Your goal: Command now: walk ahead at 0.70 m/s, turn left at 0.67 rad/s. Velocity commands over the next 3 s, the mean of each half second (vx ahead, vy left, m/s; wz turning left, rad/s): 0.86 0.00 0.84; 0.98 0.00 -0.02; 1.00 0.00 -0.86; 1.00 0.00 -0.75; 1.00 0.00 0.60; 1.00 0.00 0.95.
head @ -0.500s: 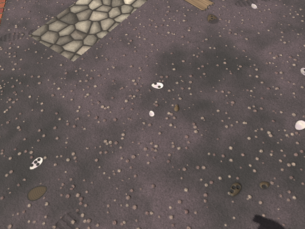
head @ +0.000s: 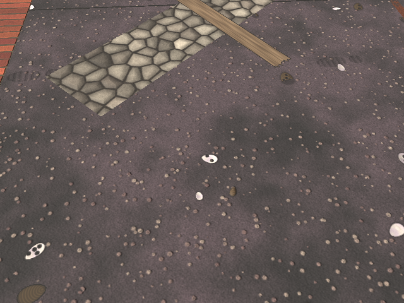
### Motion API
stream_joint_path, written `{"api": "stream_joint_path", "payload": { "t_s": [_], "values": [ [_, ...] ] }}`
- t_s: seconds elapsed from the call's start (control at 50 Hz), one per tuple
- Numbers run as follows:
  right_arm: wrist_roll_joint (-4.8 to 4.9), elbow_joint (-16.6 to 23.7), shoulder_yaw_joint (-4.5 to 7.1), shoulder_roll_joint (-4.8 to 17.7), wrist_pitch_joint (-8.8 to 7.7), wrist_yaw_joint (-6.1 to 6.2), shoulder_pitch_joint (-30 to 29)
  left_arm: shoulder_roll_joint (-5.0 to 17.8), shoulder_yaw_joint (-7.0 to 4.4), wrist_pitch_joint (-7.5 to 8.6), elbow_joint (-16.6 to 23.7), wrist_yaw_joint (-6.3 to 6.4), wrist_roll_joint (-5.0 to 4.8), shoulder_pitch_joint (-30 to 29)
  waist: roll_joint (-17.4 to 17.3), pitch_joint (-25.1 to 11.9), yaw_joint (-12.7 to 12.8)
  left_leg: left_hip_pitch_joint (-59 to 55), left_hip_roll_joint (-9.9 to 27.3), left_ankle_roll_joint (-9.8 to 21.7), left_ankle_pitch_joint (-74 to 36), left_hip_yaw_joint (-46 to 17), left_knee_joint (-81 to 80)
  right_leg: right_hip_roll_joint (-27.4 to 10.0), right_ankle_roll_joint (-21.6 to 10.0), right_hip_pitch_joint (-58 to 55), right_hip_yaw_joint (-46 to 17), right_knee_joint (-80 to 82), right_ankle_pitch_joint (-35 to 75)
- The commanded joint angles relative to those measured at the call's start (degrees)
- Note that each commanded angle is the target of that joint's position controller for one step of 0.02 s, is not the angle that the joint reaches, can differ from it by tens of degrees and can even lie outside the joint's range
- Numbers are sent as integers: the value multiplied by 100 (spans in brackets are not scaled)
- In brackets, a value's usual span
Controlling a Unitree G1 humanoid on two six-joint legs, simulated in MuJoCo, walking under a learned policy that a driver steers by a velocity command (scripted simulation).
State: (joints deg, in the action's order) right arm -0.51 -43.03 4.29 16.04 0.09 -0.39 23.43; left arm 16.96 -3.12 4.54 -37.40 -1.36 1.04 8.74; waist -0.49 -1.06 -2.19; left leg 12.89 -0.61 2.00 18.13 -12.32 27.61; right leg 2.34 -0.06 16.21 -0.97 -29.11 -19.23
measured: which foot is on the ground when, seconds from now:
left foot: down 0.00-0.00, up 0.02-0.42, down 0.44-0.92, up 0.94-1.00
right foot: up 0.00-0.00, down 0.02-0.46, up 0.48-0.90, down 0.92-1.00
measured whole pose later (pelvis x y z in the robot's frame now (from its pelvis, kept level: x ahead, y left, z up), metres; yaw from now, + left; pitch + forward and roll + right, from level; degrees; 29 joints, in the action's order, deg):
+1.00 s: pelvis +0.72 +0.29 -0.03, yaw +22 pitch +0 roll -2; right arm -2.4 -47.4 0.8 16.8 -5.4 0.8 17.8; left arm 18.3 -2.7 1.9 -45.9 -1.6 0.8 15.2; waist -0.5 3.0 1.8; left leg 11.0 -5.1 0.9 18.0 -0.9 78.6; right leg 8.9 -10.5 24.9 5.3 -34.8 -10.8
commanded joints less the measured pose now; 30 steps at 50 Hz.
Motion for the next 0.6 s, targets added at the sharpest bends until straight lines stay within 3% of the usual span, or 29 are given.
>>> {"api": "stream_joint_path", "payload": {
  "t_s": [0.02, 0.04, 0.06, 0.08, 0.1, 0.16, 0.26, 0.32, 0.36, 0.38, 0.4, 0.42, 0.44, 0.46, 0.48, 0.5, 0.52, 0.54, 0.56, 0.58, 0.6],
  "values": [
    [-13, 942, 187, 387, -136, -85, -1647, 1043, -282, -100, -109, 243, 116, 1833, 807, -442, 1396, 3364, -473, 242, 1329, 144, 1502, -1329, -95, -3568, -1168, 1105, -969],
    [42, 1265, 18, -17, -180, -80, -1796, 1661, -378, -120, -11, 307, 232, 1711, 1446, -377, 1201, 4258, -475, 140, 1224, 513, 2750, -2833, -525, -3139, -3477, 1986, -2824],
    [-44, 1342, 5, 198, -148, -97, -1807, 1452, -354, -118, 67, 307, 284, 1297, 1010, -177, 926, 4389, 192, 186, 688, 454, 3537, -3085, -907, -2544, -3934, 1965, -3194],
    [-121, 1227, 49, 374, -125, -161, -1827, 987, -215, -71, 103, 266, 236, 1028, 552, 178, 751, 4458, 314, 173, 238, 487, 3813, -2746, -852, -2251, -3213, 1869, -2759],
    [-162, 1073, 81, 467, -108, -262, -1613, 763, -139, -35, 82, 235, 179, 934, 521, 271, 609, 4246, 400, 102, -33, 579, 3849, -2345, -688, -2019, -2361, 1924, -2136],
    [-187, 936, 85, 519, 10, -489, -1571, 672, -87, 63, -163, 220, 122, 1219, 699, 430, 552, 4126, 476, 8, -601, 896, 4383, -1777, -475, -1835, -834, 2138, -593],
    [-160, 1245, -62, 430, 53, -597, -2540, 471, -26, 194, -577, 154, 140, 1658, 563, 968, 574, 4210, 509, 99, -1222, 1241, 3681, -1657, -378, -1751, 543, 2337, 904],
    [-165, 1438, -206, 318, 29, -688, -3179, 569, -36, 196, -813, 217, 150, 1866, 448, 1229, 660, 3609, 430, 366, -1210, 1939, 2517, -1609, -291, -1785, 1232, 2455, 2166],
    [-134, 1412, -269, 246, 28, -631, -3098, 771, -52, 169, -902, 259, 143, 1873, 500, 979, 458, 2524, -15, 697, -922, 2461, 1878, -1568, -185, -1903, 1689, 1841, 5525],
    [-133, 1327, -245, 324, 29, -567, -2797, 949, -87, 120, -943, 292, 127, 1951, 662, 659, 237, 2019, -302, 823, -695, 2615, 1821, -1658, -170, -2140, 1729, 1231, 7267],
    [-123, 1164, -172, 495, 11, -504, -2094, 1182, -143, 27, -931, 319, 141, 1867, 824, 196, -204, 1259, -498, 968, -368, 2540, 1779, -1810, -198, -2207, 1718, 222, 8200],
    [-92, 862, -40, 754, -20, -424, -1006, 1371, -203, -57, -847, 321, 144, 1693, 931, -398, -721, 15, -697, 1131, -21, 2390, 1738, -1945, -306, -1866, 1615, -1102, 8449],
    [-115, 425, 162, 1110, -60, -299, 285, 1352, -200, -82, -731, 283, 154, 1477, 730, -978, -1276, -1839, -733, 1318, -43, 1874, 1181, -1858, -265, -775, 1531, -2895, 7283],
    [44, 310, 383, 1574, 14, -150, 120, 777, -103, -34, -624, 175, 170, 1379, -607, -953, -862, -3049, 108, 1341, 678, 382, 721, -775, -91, 1076, 1401, -5007, 965],
    [-170, 633, 431, 2181, 92, -164, -331, 530, 30, 111, 131, 108, 31, 1484, -1287, -1742, -305, -4162, 1604, 2341, 1536, -3222, -585, -106, 137, 3141, 466, -6703, -755],
    [-148, 618, 405, 1817, 127, -78, 8, 918, -18, 230, 241, 101, 55, 645, -42, -1615, -756, -3866, 1587, 2182, 1532, -3293, -1146, -415, 41, 3484, -319, -6564, 81],
    [-130, 363, 327, 1535, 58, -3, -87, 743, 42, 269, 194, 115, -20, 778, 136, -660, -370, -2817, 1582, 1988, 951, -2750, -1317, -689, 5, 3382, -228, -6073, 300],
    [-129, 263, 238, 1249, -70, 29, -250, 635, 100, 238, 118, 142, 61, 828, 559, -125, -22, -1734, 1349, 1780, 286, -2130, -1341, -988, 2, 2925, -218, -5424, 342],
    [-163, 306, 170, 1114, -188, 75, -567, 537, 142, 140, 11, 133, 180, 969, 665, 83, 255, -927, 1050, 1680, -73, -1610, -1318, -1108, 21, 2433, -240, -5122, 207],
    [-131, 294, 77, 919, -273, 91, -753, 454, 176, 3, -116, 90, 259, 1260, 537, 214, 510, -359, 824, 1625, -167, -1188, -1461, -1210, 65, 2100, -257, -4821, 126],
    [-79, 242, 14, 777, -368, 65, -700, 420, 182, -107, -140, 56, 292, 1266, 429, 300, 572, 21, 684, 1615, -272, -980, -1574, -1274, 113, 1954, -226, -4515, 10]
  ]
}}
